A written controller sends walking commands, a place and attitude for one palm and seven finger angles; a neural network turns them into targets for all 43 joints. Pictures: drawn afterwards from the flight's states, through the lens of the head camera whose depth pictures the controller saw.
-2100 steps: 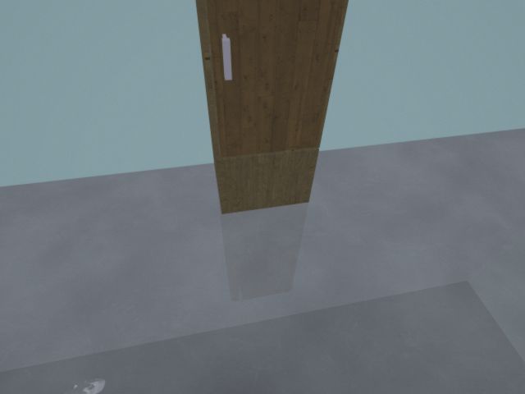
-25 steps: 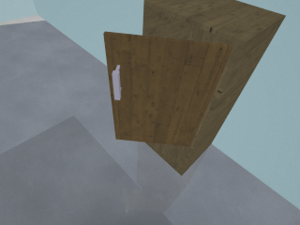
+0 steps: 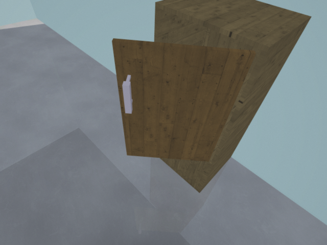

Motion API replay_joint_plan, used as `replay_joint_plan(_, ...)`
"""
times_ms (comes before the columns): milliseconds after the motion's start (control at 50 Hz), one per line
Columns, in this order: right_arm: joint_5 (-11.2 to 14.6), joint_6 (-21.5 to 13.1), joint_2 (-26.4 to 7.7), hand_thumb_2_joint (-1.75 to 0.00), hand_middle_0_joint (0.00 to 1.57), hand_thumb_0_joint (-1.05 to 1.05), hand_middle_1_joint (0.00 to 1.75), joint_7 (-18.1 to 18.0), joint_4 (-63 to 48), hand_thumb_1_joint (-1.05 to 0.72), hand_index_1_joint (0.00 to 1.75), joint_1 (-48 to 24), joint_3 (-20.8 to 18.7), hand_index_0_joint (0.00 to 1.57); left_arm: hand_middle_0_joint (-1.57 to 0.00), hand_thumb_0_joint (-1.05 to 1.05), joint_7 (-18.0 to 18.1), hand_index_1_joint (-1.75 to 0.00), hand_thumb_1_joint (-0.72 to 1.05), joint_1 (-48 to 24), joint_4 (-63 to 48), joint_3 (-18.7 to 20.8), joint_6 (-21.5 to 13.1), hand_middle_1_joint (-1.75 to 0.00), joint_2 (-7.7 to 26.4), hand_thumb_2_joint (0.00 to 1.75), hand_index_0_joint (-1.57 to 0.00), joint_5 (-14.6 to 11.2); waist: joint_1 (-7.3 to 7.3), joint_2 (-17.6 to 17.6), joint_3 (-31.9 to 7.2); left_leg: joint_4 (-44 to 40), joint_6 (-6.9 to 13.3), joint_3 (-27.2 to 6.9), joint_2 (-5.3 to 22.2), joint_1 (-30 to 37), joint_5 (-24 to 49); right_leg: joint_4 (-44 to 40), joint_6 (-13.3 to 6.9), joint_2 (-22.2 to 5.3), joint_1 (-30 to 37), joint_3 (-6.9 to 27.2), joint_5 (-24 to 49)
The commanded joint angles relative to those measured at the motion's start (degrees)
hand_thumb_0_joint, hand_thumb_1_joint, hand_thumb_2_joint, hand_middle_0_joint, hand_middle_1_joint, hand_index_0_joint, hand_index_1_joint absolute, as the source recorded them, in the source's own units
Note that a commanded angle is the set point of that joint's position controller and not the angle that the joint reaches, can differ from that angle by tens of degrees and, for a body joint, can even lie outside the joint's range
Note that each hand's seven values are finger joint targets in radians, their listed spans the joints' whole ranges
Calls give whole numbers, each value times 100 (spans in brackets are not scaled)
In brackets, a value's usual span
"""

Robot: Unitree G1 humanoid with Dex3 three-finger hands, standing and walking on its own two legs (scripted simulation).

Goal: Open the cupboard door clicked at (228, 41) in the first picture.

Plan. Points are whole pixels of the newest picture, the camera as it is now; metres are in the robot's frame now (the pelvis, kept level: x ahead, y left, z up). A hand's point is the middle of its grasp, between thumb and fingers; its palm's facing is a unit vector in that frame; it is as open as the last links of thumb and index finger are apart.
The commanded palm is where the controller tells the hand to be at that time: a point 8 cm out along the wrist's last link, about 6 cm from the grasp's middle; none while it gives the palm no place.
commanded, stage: look again from close up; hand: left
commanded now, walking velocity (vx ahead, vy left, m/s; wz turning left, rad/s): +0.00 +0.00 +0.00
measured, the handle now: (128, 94) +0.56 +0.16 +0.04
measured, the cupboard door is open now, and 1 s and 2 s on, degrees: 41 41 41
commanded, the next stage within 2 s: raise the hand with hooked fingers in 0.44 s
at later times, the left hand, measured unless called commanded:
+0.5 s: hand out of the picture -0.02 +0.13 -0.18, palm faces +0.02 -0.99 -0.13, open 7.4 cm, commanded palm none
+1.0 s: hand (115, 221) +0.19 +0.13 -0.07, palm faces +0.05 -1.00 +0.01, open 8.7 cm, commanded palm +0.17 +0.21 -0.03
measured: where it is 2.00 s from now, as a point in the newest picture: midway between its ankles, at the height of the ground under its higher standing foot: outside the picture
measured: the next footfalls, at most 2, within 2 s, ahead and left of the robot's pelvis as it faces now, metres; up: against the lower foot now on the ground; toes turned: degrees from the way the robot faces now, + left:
none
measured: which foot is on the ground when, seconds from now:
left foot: down 0.00-1.00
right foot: down 0.00-1.00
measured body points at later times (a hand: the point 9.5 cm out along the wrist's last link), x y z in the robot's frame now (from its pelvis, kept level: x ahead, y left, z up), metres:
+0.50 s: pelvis +0.02 -0.01 +0.00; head +0.02 +0.01 +0.45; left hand -0.02 +0.19 -0.17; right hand +0.00 -0.22 -0.15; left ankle +0.04 +0.03 -0.74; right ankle +0.02 -0.16 -0.74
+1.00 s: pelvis +0.03 -0.06 -0.06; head +0.06 -0.02 +0.38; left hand +0.19 +0.19 -0.07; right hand +0.26 -0.30 -0.08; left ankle +0.04 +0.03 -0.74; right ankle +0.04 -0.13 -0.74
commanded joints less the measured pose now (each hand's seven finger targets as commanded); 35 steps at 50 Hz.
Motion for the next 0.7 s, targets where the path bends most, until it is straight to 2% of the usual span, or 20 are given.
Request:
replay_joint_plan(0, 25, -70, -667, -90, 20, 0, 30, -66, -145, -90, 30, 302, -118, 20, -20, 0, 27, -30, 90, 587, -39, 40, -22, -30, 319, 90, -20, -29, -9, 252, 427, -1061, -562, -1442, 1295, -247, -1170, -146, -296, -152, -157, 207, 31)
replay_joint_plan(160, 24, -83, -604, -90, 20, 0, 30, -80, -75, -90, 30, 376, -105, 20, -20, 0, 29, -30, 90, 583, 3, 32, -38, -30, 259, 90, -20, -37, -22, 218, 455, -1008, -555, -1329, 1272, -158, -1009, -217, -302, -171, -172, 261, 103)
replay_joint_plan(200, 27, -83, -573, -90, 20, 0, 30, -72, -73, -90, 30, 389, -99, 20, -20, 0, 32, -30, 90, 564, -8, 27, -49, -30, 261, 90, -20, -42, -30, 95, 461, -918, -523, -1264, 1241, -147, -891, -262, -305, -192, -162, 274, 137)
replay_joint_plan(400, 20, -101, -504, -90, 20, 0, 30, -81, -27, -90, 30, 457, -74, 20, -20, 0, 34, -30, 90, 532, 4, 16, -70, -30, 227, 90, -20, -51, -49, 209, 452, -807, -505, -1159, 1210, -62, -702, -323, -335, -204, -174, 337, 175)
replay_joint_plan(500, 26, -103, -479, -90, 20, 0, 30, -86, -16, -90, 30, 485, -64, 20, -20, 0, 33, -30, 90, 494, 18, 11, -74, -30, 223, 90, -20, -54, -58, 141, 489, -772, -504, -1122, 1206, -77, -660, -339, -334, -194, -169, 335, 163)
replay_joint_plan(520, 26, -124, -863, -90, 20, 0, 30, -18, -520, -90, 30, 90, 56, 20, -20, 0, 193, -30, 90, 231, 72, -74, -138, -30, 533, 90, -20, 49, -58, 241, 808, -20, -665, -1007, 1255, -699, 33, 11, -396, -189, -342, 166, -184)
replay_joint_plan(540, 241, -919, -1775, -90, 20, 0, 30, -248, -2749, -90, 30, 306, -93, 20, -20, 0, 238, -32, 88, -3590, -8881, 443, -1303, -32, 1612, 89, -20, -989, -858, 1461, -2113, -220, -1070, -1388, 826, 1638, -241, 682, -350, 576, -546, -347, 24)
replay_joint_plan(560, 347, -1541, -1359, -90, 20, 0, 30, -326, -2362, -90, 30, -217, 221, 20, -20, 0, 523, -33, 85, -1713, -7754, 307, -968, -33, 1305, 88, -20, -725, -318, 1788, -1869, -744, -1235, -1774, 1239, 1331, -591, 1382, -494, 459, -1097, -141, -1066)
replay_joint_plan(580, 311, -1731, -1347, -90, 20, 0, 30, -297, -1980, -90, 30, -75, 109, 20, -21, 0, 812, -34, 83, -1311, -7043, 233, -702, -34, 1123, 87, -21, -702, -303, 1816, -1388, -852, -1411, -1849, 1167, 707, -1307, 1707, -484, 449, -1484, -128, -1164)
replay_joint_plan(600, 405, -1710, -1053, -90, 20, 0, 30, -212, -1906, -90, 30, 36, 65, 20, -21, 0, 807, -36, 81, 444, -5830, -412, -165, -36, -98, 86, -21, -811, -301, 1091, -712, -811, -1306, -1765, 1102, 184, -1690, 1764, -469, 412, -1619, -201, -1050)
replay_joint_plan(620, 480, -1777, -1153, -90, 20, 0, 30, -214, -2345, -90, 30, 18, 39, 20, -21, 0, 727, -37, 78, 90, -6864, -769, -193, -37, -346, 85, -21, -1050, -282, 1092, -316, -480, -1057, -1575, 994, -211, -1778, 1587, -430, 360, -1509, -224, -895)
replay_joint_plan(640, 523, -1914, -1301, -90, 20, 0, 30, -261, -2476, -90, 30, -144, -1, 20, -21, 0, 630, -39, 76, 26, -7221, -758, -423, -39, -228, 84, -21, -1149, -319, 868, -297, -78, -884, -1440, 956, -278, -1849, 1194, -413, 369, -1412, -245, -919)
replay_joint_plan(660, 461, -2051, -1414, -90, 20, 0, 30, -283, -2586, -90, 30, -228, 17, 20, -21, 0, 545, -40, 74, 107, -7306, -786, -671, -40, -198, 83, -21, -1155, -329, 551, -232, 300, -779, -1333, 815, -508, -1797, 817, -432, 385, -1320, -236, -964)
replay_joint_plan(680, 409, -2120, -1454, -90, 20, 0, 30, -258, -2741, -90, 30, -233, 11, 20, -21, 0, 464, -42, 71, 272, -7077, -739, -820, -42, -121, 82, -21, -1124, -425, 151, -239, 705, -690, -1225, 676, -713, -1684, 608, -432, 371, -1393, -181, -1202)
